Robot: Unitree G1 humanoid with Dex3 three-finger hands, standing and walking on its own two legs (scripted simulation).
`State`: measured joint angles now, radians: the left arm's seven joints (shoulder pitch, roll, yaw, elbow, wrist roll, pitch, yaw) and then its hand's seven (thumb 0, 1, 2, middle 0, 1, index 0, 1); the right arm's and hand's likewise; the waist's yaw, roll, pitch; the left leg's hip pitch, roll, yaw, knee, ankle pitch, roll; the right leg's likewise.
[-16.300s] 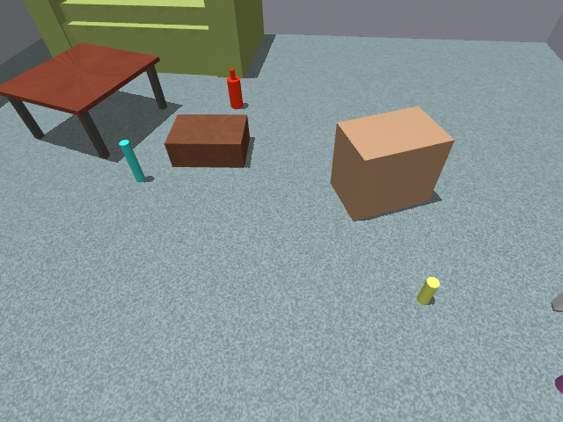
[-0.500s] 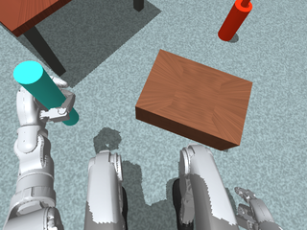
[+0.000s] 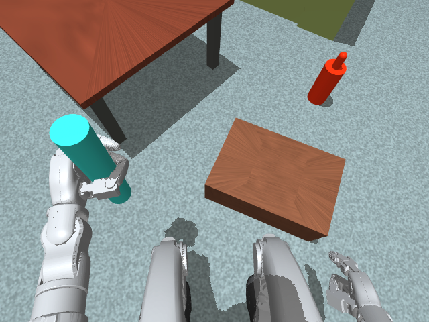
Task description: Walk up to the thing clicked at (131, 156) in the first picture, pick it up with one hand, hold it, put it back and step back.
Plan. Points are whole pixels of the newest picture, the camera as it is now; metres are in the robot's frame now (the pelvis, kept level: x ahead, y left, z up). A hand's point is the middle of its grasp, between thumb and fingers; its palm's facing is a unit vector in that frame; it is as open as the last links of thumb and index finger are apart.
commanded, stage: lift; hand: left
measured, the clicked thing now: (101, 169) +0.38 +0.22 +0.01
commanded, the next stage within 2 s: hold in 1.30 s
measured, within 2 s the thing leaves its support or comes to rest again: neither
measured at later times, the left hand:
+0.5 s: hand (76, 139) +0.37 +0.20 +0.14, palm faces +0.13 -0.99 -0.03, open 6.2 cm
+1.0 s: hand (66, 107) +0.38 +0.18 +0.19, palm faces +0.13 -0.99 -0.02, open 6.2 cm
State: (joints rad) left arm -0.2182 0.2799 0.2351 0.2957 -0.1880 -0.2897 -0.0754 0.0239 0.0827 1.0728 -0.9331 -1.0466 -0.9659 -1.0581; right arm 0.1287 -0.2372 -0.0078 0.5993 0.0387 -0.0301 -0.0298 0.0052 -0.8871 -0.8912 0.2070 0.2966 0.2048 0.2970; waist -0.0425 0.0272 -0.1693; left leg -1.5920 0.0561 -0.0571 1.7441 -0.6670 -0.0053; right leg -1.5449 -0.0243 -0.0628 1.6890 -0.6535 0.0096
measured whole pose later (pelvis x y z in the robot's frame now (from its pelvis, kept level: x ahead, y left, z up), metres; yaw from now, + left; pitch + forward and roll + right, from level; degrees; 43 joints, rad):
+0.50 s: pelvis +0.03 +0.00 +0.12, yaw +2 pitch +18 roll -3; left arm -0.13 0.24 0.16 0.35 -0.18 -0.30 -0.05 0.02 0.08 1.07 -0.93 -1.05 -0.96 -1.06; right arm 0.22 -0.23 0.01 0.63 0.03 -0.06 -0.04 0.01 -0.89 -0.89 0.21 0.30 0.20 0.30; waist -0.04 0.02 -0.12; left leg -1.05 0.05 -0.03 1.28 -0.56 -0.01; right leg -1.00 -0.02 -0.06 1.23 -0.54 0.01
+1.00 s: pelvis +0.05 +0.00 +0.16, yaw +2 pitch +12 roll -2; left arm -0.12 0.22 0.15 0.40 -0.18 -0.33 -0.06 0.02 0.08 1.07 -0.93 -1.05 -0.96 -1.06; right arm 0.22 -0.21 0.01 0.64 0.01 -0.05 -0.05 0.01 -0.89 -0.89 0.21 0.30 0.20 0.30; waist -0.04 0.01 -0.06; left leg -0.76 0.06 -0.02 1.04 -0.49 -0.02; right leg -0.72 -0.01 -0.06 0.98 -0.47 0.01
